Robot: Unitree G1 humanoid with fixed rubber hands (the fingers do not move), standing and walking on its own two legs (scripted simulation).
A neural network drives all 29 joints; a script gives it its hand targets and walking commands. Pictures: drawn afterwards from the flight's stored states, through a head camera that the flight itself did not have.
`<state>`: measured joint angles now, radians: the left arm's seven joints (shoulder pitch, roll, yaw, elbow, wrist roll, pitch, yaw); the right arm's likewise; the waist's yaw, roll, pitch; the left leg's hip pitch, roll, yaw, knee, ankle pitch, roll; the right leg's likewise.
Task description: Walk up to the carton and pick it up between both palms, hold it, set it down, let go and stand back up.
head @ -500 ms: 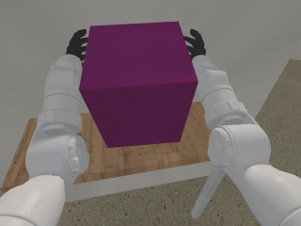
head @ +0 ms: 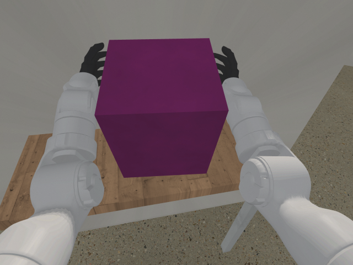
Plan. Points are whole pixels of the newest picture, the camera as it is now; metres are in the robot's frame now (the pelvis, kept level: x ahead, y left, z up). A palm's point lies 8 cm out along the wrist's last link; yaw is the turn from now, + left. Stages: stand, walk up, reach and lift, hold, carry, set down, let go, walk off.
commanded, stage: set down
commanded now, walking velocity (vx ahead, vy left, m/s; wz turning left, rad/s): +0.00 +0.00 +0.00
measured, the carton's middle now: (162, 113) +0.39 +0.01 +0.17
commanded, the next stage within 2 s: none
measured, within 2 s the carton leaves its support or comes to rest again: neither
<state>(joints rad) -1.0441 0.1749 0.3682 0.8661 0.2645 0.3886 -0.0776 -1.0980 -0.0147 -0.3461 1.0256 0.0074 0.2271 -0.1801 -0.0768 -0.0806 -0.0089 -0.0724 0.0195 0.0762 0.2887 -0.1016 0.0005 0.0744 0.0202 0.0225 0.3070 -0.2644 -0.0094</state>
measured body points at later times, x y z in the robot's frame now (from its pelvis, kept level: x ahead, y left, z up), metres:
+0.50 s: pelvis +0.01 +0.00 +0.00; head -0.02 +0.03 +0.45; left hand +0.46 +0.16 +0.21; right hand +0.43 -0.14 +0.21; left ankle +0.04 +0.12 -0.75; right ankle -0.05 -0.10 -0.75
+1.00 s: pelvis +0.01 +0.00 +0.00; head +0.01 +0.03 +0.45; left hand +0.47 +0.16 +0.18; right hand +0.45 -0.14 +0.18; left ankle +0.04 +0.12 -0.75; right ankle -0.05 -0.10 -0.75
